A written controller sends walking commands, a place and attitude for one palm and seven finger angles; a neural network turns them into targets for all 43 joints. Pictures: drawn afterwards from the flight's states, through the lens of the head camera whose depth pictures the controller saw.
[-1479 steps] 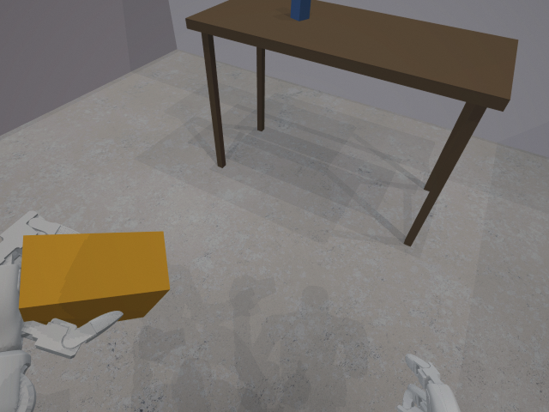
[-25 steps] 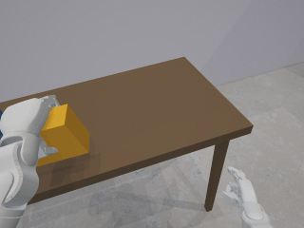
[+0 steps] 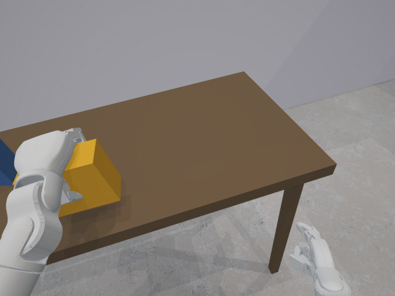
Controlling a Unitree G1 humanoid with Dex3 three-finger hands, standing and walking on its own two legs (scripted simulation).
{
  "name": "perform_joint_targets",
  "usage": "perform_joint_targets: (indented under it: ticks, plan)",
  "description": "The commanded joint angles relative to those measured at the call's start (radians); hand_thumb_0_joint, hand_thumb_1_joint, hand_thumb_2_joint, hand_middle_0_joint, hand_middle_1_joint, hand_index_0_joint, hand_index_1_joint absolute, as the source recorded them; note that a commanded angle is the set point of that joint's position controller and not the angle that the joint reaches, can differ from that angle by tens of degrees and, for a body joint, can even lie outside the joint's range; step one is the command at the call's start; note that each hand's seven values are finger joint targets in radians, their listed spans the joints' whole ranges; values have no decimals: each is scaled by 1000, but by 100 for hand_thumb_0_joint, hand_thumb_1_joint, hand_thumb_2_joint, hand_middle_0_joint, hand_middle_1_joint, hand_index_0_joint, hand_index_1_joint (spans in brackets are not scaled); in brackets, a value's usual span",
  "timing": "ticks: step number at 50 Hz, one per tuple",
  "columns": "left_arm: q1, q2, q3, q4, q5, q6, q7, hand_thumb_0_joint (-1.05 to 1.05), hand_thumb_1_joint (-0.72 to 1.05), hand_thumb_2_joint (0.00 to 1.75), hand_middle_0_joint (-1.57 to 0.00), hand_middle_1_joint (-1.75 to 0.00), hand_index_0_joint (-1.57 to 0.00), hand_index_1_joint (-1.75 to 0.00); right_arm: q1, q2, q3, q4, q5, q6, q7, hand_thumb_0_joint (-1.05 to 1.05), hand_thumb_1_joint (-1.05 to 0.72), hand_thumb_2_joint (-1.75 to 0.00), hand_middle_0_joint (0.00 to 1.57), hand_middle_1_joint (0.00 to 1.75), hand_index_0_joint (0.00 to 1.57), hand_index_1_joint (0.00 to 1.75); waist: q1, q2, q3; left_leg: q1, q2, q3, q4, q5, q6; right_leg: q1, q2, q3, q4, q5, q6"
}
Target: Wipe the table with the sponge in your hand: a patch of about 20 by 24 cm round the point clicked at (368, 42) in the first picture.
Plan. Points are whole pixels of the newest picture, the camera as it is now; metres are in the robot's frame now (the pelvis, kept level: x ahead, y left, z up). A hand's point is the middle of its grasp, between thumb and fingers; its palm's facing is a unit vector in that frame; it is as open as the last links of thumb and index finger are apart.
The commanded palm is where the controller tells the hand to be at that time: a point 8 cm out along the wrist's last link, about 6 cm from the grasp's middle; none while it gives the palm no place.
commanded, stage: move the sponge above the wiping area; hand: left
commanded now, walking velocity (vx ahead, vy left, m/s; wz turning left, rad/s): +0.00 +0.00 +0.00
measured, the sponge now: (79, 185) +0.26 +0.29 +0.12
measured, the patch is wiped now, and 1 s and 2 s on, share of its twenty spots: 0.00 0.00 0.00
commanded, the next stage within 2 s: lower the sponge onto the table in 1.84 s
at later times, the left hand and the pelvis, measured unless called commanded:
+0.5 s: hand (81, 168) +0.28 +0.29 +0.15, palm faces +0.07 -0.06 -1.00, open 10.4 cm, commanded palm +0.24 +0.29 +0.23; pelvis +0.01 +0.01 +0.00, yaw +0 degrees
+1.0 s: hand (86, 168) +0.29 +0.29 +0.14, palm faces +0.04 -0.04 -1.00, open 10.4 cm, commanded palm +0.26 +0.29 +0.21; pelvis +0.01 +0.00 +0.00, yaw +1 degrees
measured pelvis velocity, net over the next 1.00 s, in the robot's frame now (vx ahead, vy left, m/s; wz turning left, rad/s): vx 0.01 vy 0.00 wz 0.01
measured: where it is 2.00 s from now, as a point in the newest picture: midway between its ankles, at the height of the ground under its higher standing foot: outside the picture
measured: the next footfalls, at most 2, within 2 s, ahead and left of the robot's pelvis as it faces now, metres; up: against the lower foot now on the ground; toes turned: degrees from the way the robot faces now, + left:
none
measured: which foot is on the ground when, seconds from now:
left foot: down 0.00-1.00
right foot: down 0.00-1.00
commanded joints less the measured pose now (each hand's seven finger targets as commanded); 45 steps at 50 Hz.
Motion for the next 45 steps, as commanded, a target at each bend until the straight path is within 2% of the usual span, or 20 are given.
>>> perform_joint_targets:
  ticks: [1, 5, 6, 7, 11, 12, 13, 18, 21, 22, 26, 27, 31, 32, 36, 37, 41, 42, 43, 45]
  plan:
    - [-371, 281, 148, -184, 67, -23, 38, 0, 10, 130, -120, -160, -120, -160, -280, -65, -19, -196, 1, -68, -13, 0, -90, -90, 20, 30, 20, 30, -2, -81, -204, 14, 2, -84, -54, 107, 24, 90, -72, 233, -134, -29, 0]
    - [-376, 279, 159, -180, 76, -55, 56, 0, 10, 130, -120, -160, -120, -160, -237, -66, -27, -180, -8, -64, -10, 0, -90, -90, 20, 30, 20, 30, 6, -46, -245, 35, 3, -88, -72, 158, 21, 128, -73, 185, -115, 62, 0]
    - [-355, 295, 186, -195, 70, -49, 64, 0, 10, 130, -120, -160, -120, -160, -272, -60, -21, -189, -6, -72, -6, 0, -90, -90, 20, 30, 20, 30, 21, -36, -240, 32, 2, -94, -69, 157, 18, 135, -66, 224, -120, 45, -13]
    - [-362, 257, 158, -184, 69, -50, 69, 0, 10, 130, -120, -160, -120, -160, -249, -62, -23, -182, -11, -68, -3, 0, -90, -90, 20, 30, 20, 30, 11, -54, -261, 28, 7, -81, -66, 182, 19, 155, -74, 187, -106, 91, -6]
    - [-305, 250, 174, -152, 61, -5, 75, 0, 10, 130, -120, -160, -120, -160, -275, -64, -23, -183, -2, -51, 12, 0, -90, -90, 20, 30, 20, 30, 17, -66, -197, 16, 8, -85, -81, 170, 14, 121, -61, 205, -124, 78, -10]
    - [-310, 208, 132, -128, 54, 2, 71, 0, 10, 130, -120, -160, -120, -160, -253, -69, -23, -182, -4, -46, 12, 0, -90, -90, 20, 30, 20, 30, 6, -79, -202, -1, 12, -74, -81, 161, 15, 128, -72, 169, -119, 78, 1]
    - [-320, 229, 144, -115, 63, 5, 68, 0, 10, 130, -120, -160, -120, -160, -242, -73, -25, -174, 0, -41, 13, 0, -90, -90, 20, 30, 20, 30, 0, -93, -193, 3, 11, -79, -89, 158, 14, 111, -65, 164, -124, 74, 3]
    - [-366, 168, 51, -144, 89, 10, 46, 0, 10, 130, -120, -160, -120, -160, -249, -68, -20, -192, 5, -39, 9, 0, -90, -90, 20, 30, 20, 30, -13, -61, -210, 28, 7, -87, -103, 142, 22, 103, -60, 145, -125, 52, 3]
    - [-388, 223, 94, -166, 111, 3, 47, 0, 10, 130, -120, -160, -120, -160, -266, -68, -19, -199, 3, -40, 7, 0, -90, -90, 20, 30, 20, 30, 1, -59, -234, 44, 6, -95, -106, 151, 25, 121, -48, 172, -123, 54, -8]
    - [-412, 178, 54, -160, 108, -8, 48, 0, 10, 130, -120, -160, -120, -160, -248, -63, -20, -197, -1, -44, 5, 0, -90, -90, 20, 30, 20, 30, -9, -74, -243, 43, 5, -84, -97, 166, 28, 127, -57, 139, -116, 72, -1]
    - [-412, 250, 135, -145, 113, -31, 75, 0, 10, 130, -120, -160, -120, -160, -247, -69, -23, -181, -4, -45, 6, 0, -90, -90, 20, 30, 20, 30, 8, -63, -245, 55, 3, -94, -101, 182, 25, 135, -45, 181, -130, 84, -14]
    - [-409, 196, 97, -150, 107, -36, 81, 0, 10, 130, -120, -160, -120, -160, -236, -62, -24, -187, -7, -48, 11, 0, -90, -90, 20, 30, 20, 30, 5, -61, -277, 52, 3, -82, -97, 214, 24, 164, -56, 146, -115, 126, -7]
    - [-310, 219, 146, -131, 96, -7, 98, 0, 10, 130, -120, -160, -120, -160, -252, -69, -29, -181, -5, -43, 25, 0, -90, -90, 20, 30, 20, 30, 20, -55, -239, 47, 5, -88, -96, 240, 17, 157, -48, 179, -119, 165, -18]
    - [-308, 172, 105, -110, 92, 3, 93, 0, 10, 130, -120, -160, -120, -160, -235, -69, -27, -181, -6, -37, 28, 0, -90, -90, 20, 30, 20, 30, 7, -89, -247, 27, 7, -75, -94, 241, 19, 172, -59, 145, -112, 181, -6]
    - [-307, 211, 118, -117, 98, 32, 74, 0, 10, 130, -120, -160, -120, -160, -262, -78, -28, -188, 3, -26, 26, 0, -90, -90, 20, 30, 20, 30, 8, -79, -234, 33, -1, -76, -90, 214, 25, 151, -50, 179, -122, 152, -8]
    - [-321, 161, 66, -104, 96, 31, 63, 0, 10, 130, -120, -160, -120, -160, -245, -75, -25, -191, 3, -26, 25, 0, -90, -90, 20, 30, 20, 30, -7, -83, -238, 24, -1, -68, -87, 215, 28, 154, -59, 140, -117, 156, 2]
    - [-366, 220, 98, -97, 109, -4, 51, 0, 10, 130, -120, -160, -120, -160, -239, -77, -27, -185, 4, -34, 9, 0, -90, -90, 20, 30, 20, 30, -15, -96, -218, 50, -2, -80, -87, 179, 34, 118, -48, 179, -142, 106, -2]
    - [-394, 176, 57, -77, 108, -17, 49, 0, 10, 130, -120, -160, -120, -160, -219, -73, -25, -187, 1, -37, 5, 0, -90, -90, 20, 30, 20, 30, -25, -104, -226, 38, -2, -72, -86, 178, 37, 131, -59, 146, -138, 107, 7]
    - [-420, 206, 76, -56, 116, -38, 54, 0, 10, 130, -120, -160, -120, -160, -203, -77, -27, -173, 3, -40, 3, 0, -90, -90, 20, 30, 20, 30, -31, -104, -215, 43, -3, -77, -87, 178, 35, 114, -55, 152, -146, 103, 7]
    - [-418, 212, 89, -57, 111, -70, 63, 0, 10, 130, -120, -160, -120, -160, -198, -75, -33, -176, -2, -43, -1, 0, -90, -90, 20, 30, 20, 30, -19, -83, -242, 49, -6, -75, -89, 184, 35, 141, -61, 152, -144, 122, 6]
